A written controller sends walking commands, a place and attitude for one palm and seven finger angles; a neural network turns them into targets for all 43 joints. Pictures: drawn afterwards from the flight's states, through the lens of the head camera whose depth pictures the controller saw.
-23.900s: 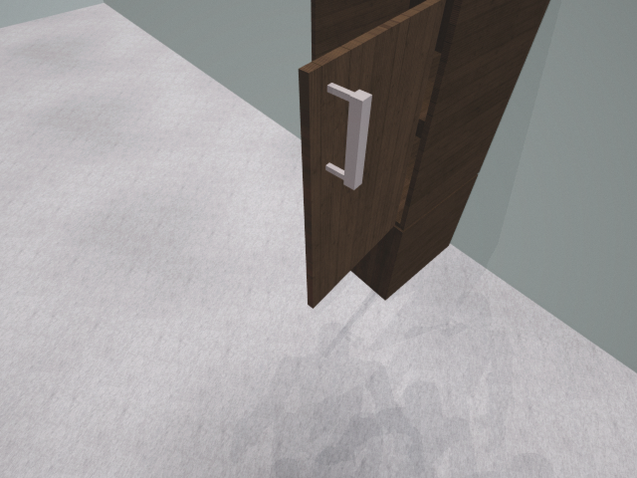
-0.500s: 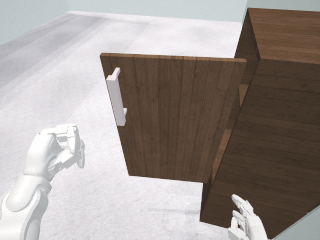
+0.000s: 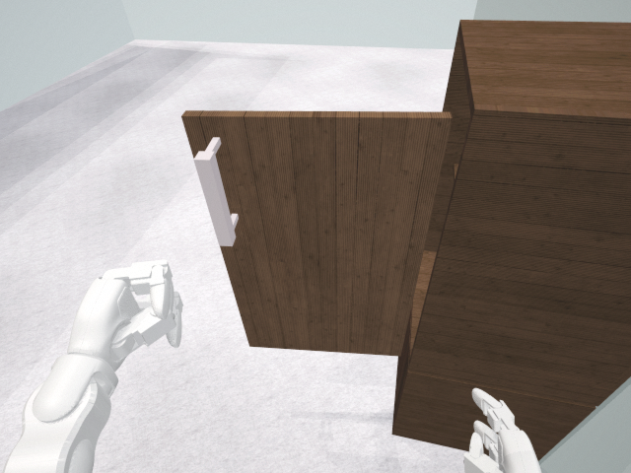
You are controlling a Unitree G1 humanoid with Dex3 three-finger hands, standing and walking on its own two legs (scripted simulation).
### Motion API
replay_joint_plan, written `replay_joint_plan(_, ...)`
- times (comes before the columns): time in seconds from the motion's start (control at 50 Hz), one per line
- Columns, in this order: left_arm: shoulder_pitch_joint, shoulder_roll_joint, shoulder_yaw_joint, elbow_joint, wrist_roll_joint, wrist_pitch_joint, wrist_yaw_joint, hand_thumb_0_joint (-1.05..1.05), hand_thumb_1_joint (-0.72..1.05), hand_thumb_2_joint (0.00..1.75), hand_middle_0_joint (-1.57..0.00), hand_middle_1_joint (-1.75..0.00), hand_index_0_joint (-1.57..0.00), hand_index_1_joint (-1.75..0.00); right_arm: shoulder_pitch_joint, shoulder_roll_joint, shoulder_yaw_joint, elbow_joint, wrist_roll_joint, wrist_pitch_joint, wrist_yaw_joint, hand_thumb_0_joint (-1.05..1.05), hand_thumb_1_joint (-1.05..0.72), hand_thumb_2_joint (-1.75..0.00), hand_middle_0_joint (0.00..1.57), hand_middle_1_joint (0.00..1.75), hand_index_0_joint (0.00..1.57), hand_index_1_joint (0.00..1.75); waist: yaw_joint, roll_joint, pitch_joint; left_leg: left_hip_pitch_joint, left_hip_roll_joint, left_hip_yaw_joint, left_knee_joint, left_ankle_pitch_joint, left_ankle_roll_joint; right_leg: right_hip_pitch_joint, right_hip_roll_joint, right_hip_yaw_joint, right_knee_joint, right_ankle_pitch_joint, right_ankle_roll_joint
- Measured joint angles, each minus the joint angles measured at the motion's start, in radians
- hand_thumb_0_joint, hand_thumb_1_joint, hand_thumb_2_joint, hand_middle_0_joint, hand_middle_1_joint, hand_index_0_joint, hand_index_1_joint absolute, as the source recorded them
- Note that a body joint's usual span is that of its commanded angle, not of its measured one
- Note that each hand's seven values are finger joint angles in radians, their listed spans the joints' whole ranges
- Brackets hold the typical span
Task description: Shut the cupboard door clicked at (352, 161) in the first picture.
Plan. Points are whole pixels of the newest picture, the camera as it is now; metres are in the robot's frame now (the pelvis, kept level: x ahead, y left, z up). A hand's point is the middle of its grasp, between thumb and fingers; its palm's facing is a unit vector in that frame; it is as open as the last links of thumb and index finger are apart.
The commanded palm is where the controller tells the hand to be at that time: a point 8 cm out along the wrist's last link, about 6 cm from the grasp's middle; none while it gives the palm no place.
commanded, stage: bring the fist close to the handle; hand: left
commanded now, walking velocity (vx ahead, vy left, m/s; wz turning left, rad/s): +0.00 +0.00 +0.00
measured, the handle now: (221, 193) +0.46 +0.19 +0.14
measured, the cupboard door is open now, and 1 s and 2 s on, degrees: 98 98 93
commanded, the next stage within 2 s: push the door shut along its arc in 1.36 s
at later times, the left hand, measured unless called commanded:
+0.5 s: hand (196, 264) +0.31 +0.18 +0.15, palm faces +0.01 -1.00 -0.03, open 3.1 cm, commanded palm +0.28 +0.23 +0.15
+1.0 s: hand (229, 235) +0.35 +0.15 +0.15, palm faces +0.00 -1.00 -0.03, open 3.1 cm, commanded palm +0.32 +0.21 +0.15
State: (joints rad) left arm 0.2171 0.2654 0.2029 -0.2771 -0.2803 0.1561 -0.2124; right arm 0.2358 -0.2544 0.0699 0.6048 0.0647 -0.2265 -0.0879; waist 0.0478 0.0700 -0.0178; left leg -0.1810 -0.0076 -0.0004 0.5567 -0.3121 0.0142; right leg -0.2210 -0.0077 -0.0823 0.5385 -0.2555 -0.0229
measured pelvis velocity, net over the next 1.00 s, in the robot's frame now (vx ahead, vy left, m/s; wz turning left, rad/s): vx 0.03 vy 0.01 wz -0.02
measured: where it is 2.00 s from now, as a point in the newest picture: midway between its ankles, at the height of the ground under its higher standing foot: outside the picture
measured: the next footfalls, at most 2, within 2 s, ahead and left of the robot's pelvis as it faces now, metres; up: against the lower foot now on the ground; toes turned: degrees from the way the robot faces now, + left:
none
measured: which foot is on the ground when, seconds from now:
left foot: down 0.00-1.00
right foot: down 0.00-1.00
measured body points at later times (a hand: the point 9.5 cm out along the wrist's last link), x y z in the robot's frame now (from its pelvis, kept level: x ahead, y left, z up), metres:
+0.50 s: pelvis +0.02 +0.00 +0.00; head +0.00 -0.01 +0.45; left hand +0.30 +0.23 +0.15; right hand +0.19 -0.23 -0.08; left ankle +0.00 +0.11 -0.73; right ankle +0.03 -0.10 -0.73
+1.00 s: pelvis +0.03 +0.01 +0.00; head +0.01 -0.01 +0.45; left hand +0.35 +0.20 +0.16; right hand +0.20 -0.21 -0.08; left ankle +0.00 +0.11 -0.73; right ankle +0.03 -0.10 -0.73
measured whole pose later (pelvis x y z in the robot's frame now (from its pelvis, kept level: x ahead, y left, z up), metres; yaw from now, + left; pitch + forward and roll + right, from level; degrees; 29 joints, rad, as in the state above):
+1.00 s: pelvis +0.03 +0.01 +0.00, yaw -1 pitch -1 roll +0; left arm -0.18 0.19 0.11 0.03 -0.19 0.18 -0.07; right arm 0.21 -0.23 0.07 0.62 0.05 -0.13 -0.06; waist 0.02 0.05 -0.03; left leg -0.18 -0.02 0.03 0.53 -0.33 0.03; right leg -0.24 -0.02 -0.05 0.54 -0.28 -0.01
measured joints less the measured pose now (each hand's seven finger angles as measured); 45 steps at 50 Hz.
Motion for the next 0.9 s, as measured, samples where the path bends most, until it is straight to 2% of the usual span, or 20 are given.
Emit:
replay_joint_plan(0.06,-0.004,0.012,-0.01,0.023,-0.005,0.015,0.002,0.02,0.9,0.9,-1.3,-1.5,-1.3,-1.5,-0.006,0.005,0.001,0.001,-0.004,-0.001,-0.007,0.02,-0.9,-0.9,0.2,0.3,0.21,0.3,-0.004,-0.003,0.003,-0.005,0.002,0.002,0.0,0.002,-0.003,-0.007,0.002,0.002,0.004,0.001,-0.002)
replay_joint_plan(0.16,-0.098,0.022,0.03,0.099,-0.008,-0.043,0.04,0.02,0.9,0.9,-1.3,-1.5,-1.3,-1.5,-0.01,0.012,0.004,0.022,-0.008,-0.012,-0.011,0.01,-0.9,-0.9,0.2,0.3,0.21,0.3,0.0,-0.022,0.013,-0.009,0.006,-0.004,0.006,0.001,-0.009,-0.009,0.006,-0.004,0.008,-0.002,-0.008)
replay_joint_plan(0.22,-0.167,0.029,0.049,0.153,0.001,-0.064,0.038,0.02,0.9,0.9,-1.3,-1.5,-1.3,-1.5,-0.008,0.007,0.005,0.03,-0.005,-0.017,-0.013,0.01,-0.9,-0.9,0.2,0.3,0.21,0.3,0.0,-0.022,0.015,-0.011,0.007,-0.007,0.007,-0.001,-0.009,-0.01,0.006,-0.007,0.007,-0.003,-0.009)
replay_joint_plan(0.38,-0.238,0.015,0.002,0.231,0.0,-0.004,-0.009,0.02,0.9,0.9,-1.3,-1.5,-1.3,-1.5,-0.007,-0.009,-0.005,0.022,0.001,-0.011,-0.016,0.02,-0.9,-0.9,0.2,0.3,0.21,0.3,-0.018,-0.009,0.005,-0.027,-0.002,0.008,0.003,-0.008,0.001,-0.035,-0.002,0.009,0.015,-0.011,0.002)
replay_joint_plan(0.54,-0.24,-0.018,-0.003,0.201,0.032,-0.035,0.062,0.02,0.9,0.9,-1.3,-1.5,-1.3,-1.5,0.001,0.006,-0.01,0.018,-0.011,0.006,0.008,0.01,-0.9,-0.9,0.2,0.3,0.21,0.3,-0.017,-0.028,-0.008,-0.015,-0.008,0.022,-0.007,-0.02,0.006,-0.036,-0.006,0.024,0.023,-0.028,0.007)
replay_joint_plan(0.72,-0.295,-0.034,-0.05,0.23,0.052,0.013,0.071,0.02,0.9,0.9,-1.3,-1.5,-1.3,-1.5,-0.018,0.011,-0.005,0.017,-0.006,0.041,0.008,0.01,-0.9,-0.9,0.2,0.3,0.21,0.3,-0.013,-0.017,-0.004,-0.015,-0.014,0.017,-0.008,-0.025,0.014,-0.029,-0.012,0.019,0.013,-0.029,0.015)
replay_joint_plan(0.9,-0.373,-0.067,-0.09,0.272,0.079,0.006,0.131,0.02,0.9,0.9,-1.3,-1.5,-1.3,-1.5,-0.031,0.024,-0.002,0.019,-0.014,0.069,0.018,0.01,-0.9,-0.9,0.2,0.3,0.21,0.3,-0.021,-0.021,-0.007,-0.008,-0.017,0.023,-0.02,-0.022,0.015,-0.028,-0.015,0.026,0.009,-0.029,0.017)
